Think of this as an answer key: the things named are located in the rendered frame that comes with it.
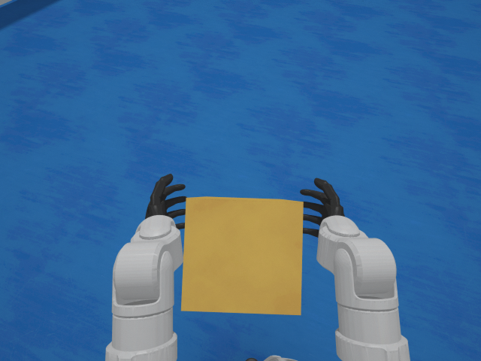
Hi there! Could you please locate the robot left forearm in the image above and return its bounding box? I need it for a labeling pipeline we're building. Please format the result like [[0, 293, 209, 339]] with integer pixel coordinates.
[[105, 215, 183, 361]]

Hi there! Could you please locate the left robot hand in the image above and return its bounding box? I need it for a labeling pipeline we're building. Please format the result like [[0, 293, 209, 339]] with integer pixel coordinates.
[[145, 174, 187, 229]]

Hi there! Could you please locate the right robot hand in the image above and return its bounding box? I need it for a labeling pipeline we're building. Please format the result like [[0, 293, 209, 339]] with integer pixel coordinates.
[[300, 178, 345, 237]]

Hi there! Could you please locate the carton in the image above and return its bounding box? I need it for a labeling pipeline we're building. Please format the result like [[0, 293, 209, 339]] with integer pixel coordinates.
[[181, 196, 304, 315]]

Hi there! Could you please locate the robot right forearm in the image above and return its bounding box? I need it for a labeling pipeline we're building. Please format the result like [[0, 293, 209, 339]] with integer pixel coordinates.
[[316, 215, 410, 361]]

